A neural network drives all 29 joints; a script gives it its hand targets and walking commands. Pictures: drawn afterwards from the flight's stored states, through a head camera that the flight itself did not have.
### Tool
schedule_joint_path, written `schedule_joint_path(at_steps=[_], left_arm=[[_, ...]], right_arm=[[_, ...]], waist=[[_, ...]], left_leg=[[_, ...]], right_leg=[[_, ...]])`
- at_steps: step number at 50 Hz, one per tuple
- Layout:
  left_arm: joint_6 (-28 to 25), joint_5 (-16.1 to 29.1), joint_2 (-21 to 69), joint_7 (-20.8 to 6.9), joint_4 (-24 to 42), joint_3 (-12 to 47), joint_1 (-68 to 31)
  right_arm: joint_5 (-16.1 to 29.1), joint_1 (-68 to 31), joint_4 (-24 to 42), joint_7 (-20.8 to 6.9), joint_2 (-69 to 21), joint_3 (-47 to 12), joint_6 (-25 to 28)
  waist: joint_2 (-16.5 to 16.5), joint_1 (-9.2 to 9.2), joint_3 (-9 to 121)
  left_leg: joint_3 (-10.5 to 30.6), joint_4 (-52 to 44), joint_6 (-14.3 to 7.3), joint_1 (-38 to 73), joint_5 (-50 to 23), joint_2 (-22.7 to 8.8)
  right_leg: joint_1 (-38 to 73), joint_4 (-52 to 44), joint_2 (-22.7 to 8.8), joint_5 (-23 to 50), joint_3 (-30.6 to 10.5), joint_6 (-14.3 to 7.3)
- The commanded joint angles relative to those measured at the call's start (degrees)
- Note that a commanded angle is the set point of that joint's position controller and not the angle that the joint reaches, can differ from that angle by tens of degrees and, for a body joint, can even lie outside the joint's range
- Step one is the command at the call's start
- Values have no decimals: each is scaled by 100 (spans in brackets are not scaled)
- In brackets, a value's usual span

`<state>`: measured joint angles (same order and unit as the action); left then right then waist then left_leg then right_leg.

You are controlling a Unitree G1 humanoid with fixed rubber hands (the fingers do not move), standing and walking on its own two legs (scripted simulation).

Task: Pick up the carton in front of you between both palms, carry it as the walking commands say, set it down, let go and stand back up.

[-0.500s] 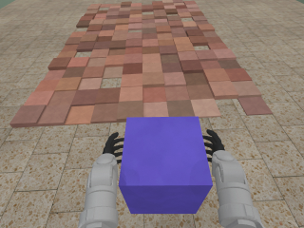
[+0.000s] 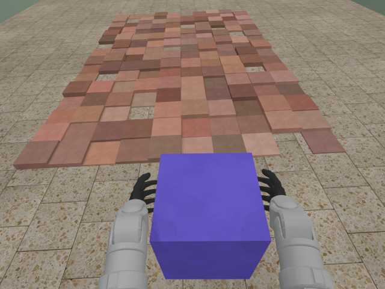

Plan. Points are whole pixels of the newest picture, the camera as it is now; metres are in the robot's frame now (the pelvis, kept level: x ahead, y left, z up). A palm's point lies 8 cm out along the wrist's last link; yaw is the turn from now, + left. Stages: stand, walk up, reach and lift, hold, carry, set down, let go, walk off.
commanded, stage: hold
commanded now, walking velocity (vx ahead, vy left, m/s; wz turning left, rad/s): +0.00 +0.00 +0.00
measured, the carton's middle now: (206, 218) +0.29 +0.00 -0.04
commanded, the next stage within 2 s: carry in 1.46 s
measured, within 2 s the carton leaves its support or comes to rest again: neither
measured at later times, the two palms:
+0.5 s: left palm (136, 205) +0.28 +0.15 +0.05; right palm (280, 201) +0.28 -0.15 +0.05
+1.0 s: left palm (136, 204) +0.28 +0.15 +0.05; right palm (279, 200) +0.28 -0.15 +0.05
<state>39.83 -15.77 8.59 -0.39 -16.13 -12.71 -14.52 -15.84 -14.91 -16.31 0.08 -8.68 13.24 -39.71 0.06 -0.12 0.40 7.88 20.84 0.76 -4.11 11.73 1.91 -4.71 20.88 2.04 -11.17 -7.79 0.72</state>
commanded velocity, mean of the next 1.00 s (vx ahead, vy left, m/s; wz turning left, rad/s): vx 0.00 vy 0.00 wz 0.00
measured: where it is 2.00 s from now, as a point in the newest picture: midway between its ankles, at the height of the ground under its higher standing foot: outside the picture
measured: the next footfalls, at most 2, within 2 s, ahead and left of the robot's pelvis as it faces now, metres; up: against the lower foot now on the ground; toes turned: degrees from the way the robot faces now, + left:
right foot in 1.88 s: +0.14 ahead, -0.09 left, +0.00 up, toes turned -8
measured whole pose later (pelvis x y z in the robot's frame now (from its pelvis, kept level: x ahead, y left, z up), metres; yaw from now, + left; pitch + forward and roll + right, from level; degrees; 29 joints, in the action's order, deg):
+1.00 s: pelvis +0.00 +0.00 +0.00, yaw +0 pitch -7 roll +0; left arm 43.9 -16.1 8.7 -0.8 -13.0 -12.4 -15.0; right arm -16.1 -15.4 -13.3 -0.2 -8.8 12.8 -43.8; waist 0.1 -0.1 -0.5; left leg 7.5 19.6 0.8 -1.6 11.1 1.7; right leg -2.2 19.6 1.9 -10.5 -7.3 0.6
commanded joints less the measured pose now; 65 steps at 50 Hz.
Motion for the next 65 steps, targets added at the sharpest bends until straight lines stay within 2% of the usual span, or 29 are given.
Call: schedule_joint_path(at_steps=[1, 5, 11, 23, 46, 65], left_arm=[[-161, 1477, 5367, -1359, 331, 3140, -2733], [35, 1639, 5349, -1311, 721, 3395, -2675], [244, 1390, 5108, -1303, 368, 2967, -2688], [164, 1411, 5299, -1379, 207, 2968, -3260], [208, 1455, 5207, -1340, 500, 3036, -2810], [203, 1462, 5205, -1330, 480, 3037, -2867]], right_arm=[[1466, -2614, 251, -1399, -5424, -3156, 113], [1625, -2556, 646, -1363, -5355, -3405, -83], [1404, -2607, 304, -1375, -5116, -2998, -280], [1431, -3175, 141, -1441, -5324, -3003, -200], [1485, -2708, 424, -1382, -5260, -3079, -248], [1464, -2768, 421, -1387, -5224, -3069, -245]], waist=[[5, 9, 1375], [0, 19, 1508], [-2, 16, 751], [-1, 8, 1029], [0, 8, 1148], [9, 12, 1071]], left_leg=[[-375, -235, 46, 281, -1291, 395], [-344, -297, 60, 446, -1540, 389], [-416, -452, 21, 162, -589, 355], [-435, -351, 11, 153, -348, 338], [-407, -371, 41, 360, -1097, 369], [-395, -369, 34, 292, -865, 360]], right_leg=[[432, -212, 390, 1287, 385, 65], [620, -277, 392, 1536, 357, 79], [335, -408, 353, 595, 428, 32], [323, -322, 335, 344, 440, 21], [559, -343, 360, 1122, 396, 59], [466, -336, 360, 847, 406, 36]])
